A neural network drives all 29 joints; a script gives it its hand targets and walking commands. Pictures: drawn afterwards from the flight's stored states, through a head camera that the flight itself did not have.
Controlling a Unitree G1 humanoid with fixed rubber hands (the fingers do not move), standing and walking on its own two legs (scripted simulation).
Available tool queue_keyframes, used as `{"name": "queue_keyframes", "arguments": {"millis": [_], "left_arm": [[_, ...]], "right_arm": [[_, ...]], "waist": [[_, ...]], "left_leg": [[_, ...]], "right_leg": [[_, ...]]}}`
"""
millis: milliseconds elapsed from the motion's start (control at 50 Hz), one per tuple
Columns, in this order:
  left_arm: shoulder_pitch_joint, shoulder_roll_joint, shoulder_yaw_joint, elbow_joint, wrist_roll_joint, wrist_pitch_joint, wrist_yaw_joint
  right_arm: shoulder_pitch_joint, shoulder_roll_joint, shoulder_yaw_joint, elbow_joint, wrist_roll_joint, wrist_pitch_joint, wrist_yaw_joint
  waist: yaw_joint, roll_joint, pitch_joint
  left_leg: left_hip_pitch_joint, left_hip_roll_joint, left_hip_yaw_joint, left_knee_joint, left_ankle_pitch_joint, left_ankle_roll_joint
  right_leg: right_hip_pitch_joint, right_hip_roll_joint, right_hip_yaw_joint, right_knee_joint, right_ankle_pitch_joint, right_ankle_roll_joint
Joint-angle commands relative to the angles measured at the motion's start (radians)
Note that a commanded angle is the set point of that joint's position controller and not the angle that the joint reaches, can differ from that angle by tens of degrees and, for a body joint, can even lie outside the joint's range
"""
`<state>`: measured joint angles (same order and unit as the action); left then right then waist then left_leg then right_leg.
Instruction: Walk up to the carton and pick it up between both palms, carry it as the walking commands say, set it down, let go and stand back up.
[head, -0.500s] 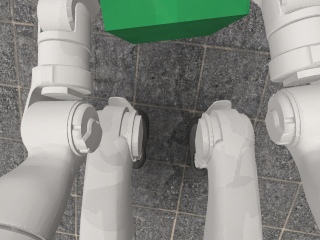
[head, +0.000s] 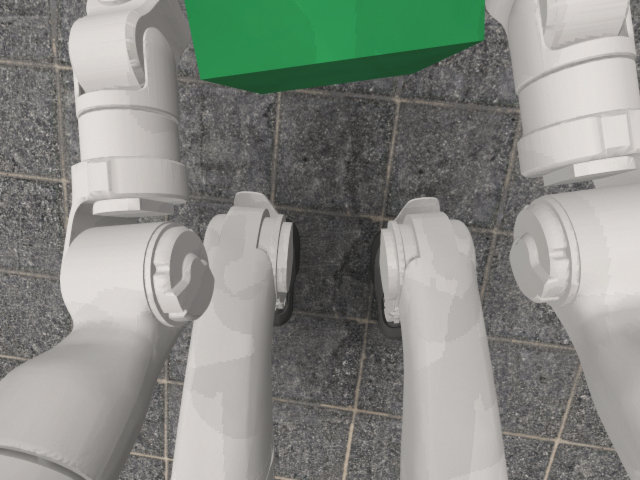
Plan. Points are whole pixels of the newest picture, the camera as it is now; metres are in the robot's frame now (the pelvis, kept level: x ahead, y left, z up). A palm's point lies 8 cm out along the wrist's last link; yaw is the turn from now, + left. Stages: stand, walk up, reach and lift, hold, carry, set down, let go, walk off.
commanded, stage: reach and lift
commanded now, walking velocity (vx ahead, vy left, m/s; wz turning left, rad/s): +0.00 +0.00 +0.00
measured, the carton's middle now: out of the picture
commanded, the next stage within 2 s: none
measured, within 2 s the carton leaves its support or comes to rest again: neither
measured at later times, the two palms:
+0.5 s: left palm out of the picture +0.52 +0.16 -0.03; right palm out of the picture +0.54 -0.13 -0.04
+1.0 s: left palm out of the picture +0.49 +0.16 +0.04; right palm out of the picture +0.52 -0.13 +0.03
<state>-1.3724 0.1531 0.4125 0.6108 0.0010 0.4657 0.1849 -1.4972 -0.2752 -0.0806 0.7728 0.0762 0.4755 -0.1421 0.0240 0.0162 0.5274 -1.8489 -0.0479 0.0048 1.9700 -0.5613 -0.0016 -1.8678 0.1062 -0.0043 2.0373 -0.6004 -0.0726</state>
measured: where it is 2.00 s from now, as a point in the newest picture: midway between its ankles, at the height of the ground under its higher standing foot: (334, 295)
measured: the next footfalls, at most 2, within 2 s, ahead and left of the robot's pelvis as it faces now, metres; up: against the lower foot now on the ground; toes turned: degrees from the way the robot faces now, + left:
none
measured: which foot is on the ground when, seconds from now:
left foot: down 0.00-1.00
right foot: down 0.00-1.00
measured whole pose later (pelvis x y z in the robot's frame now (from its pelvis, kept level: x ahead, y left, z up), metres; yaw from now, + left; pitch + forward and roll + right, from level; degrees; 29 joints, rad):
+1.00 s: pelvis -0.02 -0.01 +0.10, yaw -1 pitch +16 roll +4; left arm -1.19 0.11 0.42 0.57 0.04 0.49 0.15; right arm -1.33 -0.20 -0.08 0.72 0.04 0.51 -0.16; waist 0.04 0.01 0.52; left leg -1.43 -0.06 -0.02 1.62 -0.48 0.00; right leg -1.45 0.11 0.02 1.69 -0.51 -0.07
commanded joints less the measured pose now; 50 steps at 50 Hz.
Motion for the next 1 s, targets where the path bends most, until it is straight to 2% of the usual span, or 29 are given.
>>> {"name": "queue_keyframes", "arguments": {"millis": [0, 180, 300, 480, 600, 660, 780, 920, 980], "left_arm": [[-0.761, -0.991, -0.484, -0.212, -0.152, -0.024, -0.273], [-0.749, -1.005, -0.468, -0.177, -0.121, -0.035, -0.279], [-0.761, -1.018, -0.478, -0.211, -0.126, -0.027, -0.286], [-0.776, -1.006, -0.479, -0.228, -0.134, -0.010, -0.290], [-0.754, -1.025, -0.457, -0.198, -0.121, -0.009, -0.298], [-0.738, -1.030, -0.447, -0.175, -0.110, -0.012, -0.305], [-0.672, -1.073, -0.463, -0.173, -0.103, -0.013, -0.322], [-0.655, -1.076, -0.542, -0.289, -0.137, -0.021, -0.313], [-0.645, -1.065, -0.562, -0.310, -0.139, -0.021, -0.303]], "right_arm": [[-0.837, 1.129, 0.395, -0.474, 0.166, -0.073, 0.262], [-0.773, 1.154, 0.356, -0.381, 0.132, -0.077, 0.269], [-0.768, 1.185, 0.362, -0.407, 0.138, -0.067, 0.274], [-0.815, 1.195, 0.390, -0.468, 0.162, -0.051, 0.264], [-0.796, 1.220, 0.391, -0.449, 0.155, -0.047, 0.262], [-0.760, 1.231, 0.376, -0.405, 0.140, -0.046, 0.264], [-0.698, 1.264, 0.380, -0.413, 0.134, -0.053, 0.268], [-0.675, 1.270, 0.426, -0.501, 0.159, -0.063, 0.258], [-0.651, 1.257, 0.432, -0.497, 0.157, -0.063, 0.251]], "waist": [[0.191, -0.149, -2.506], [0.196, -0.141, -2.406], [0.201, -0.138, -2.473], [0.227, -0.148, -2.496], [0.238, -0.165, -2.473], [0.237, -0.170, -2.423], [0.234, -0.162, -2.441], [0.233, -0.142, -2.548], [0.229, -0.130, -2.517]], "left_leg": [[0.619, -0.121, 0.071, -0.192, 0.530, 0.030], [0.649, -0.114, 0.058, -0.258, 0.476, 0.028], [0.713, -0.116, 0.058, -0.298, 0.470, 0.030], [0.745, -0.117, 0.056, -0.353, 0.430, 0.033], [0.746, -0.114, 0.054, -0.396, 0.396, 0.033], [0.732, -0.110, 0.051, -0.415, 0.375, 0.033], [0.787, -0.110, 0.043, -0.459, 0.406, 0.031], [0.909, -0.113, 0.025, -0.495, 0.499, 0.025], [0.942, -0.112, 0.017, -0.515, 0.506, 0.020]], "right_leg": [[1.069, 0.059, 0.096, -0.248, 0.659, 0.068], [1.028, 0.054, 0.096, -0.321, 0.567, 0.069], [1.093, 0.056, 0.100, -0.364, 0.544, 0.072], [1.185, 0.048, 0.128, -0.432, 0.492, 0.082], [1.240, 0.034, 0.150, -0.487, 0.449, 0.089], [1.232, 0.029, 0.155, -0.506, 0.431, 0.090], [1.288, 0.024, 0.168, -0.551, 0.467, 0.093], [1.372, 0.035, 0.177, -0.579, 0.567, 0.090], [1.362, 0.035, 0.181, -0.601, 0.554, 0.089]]}}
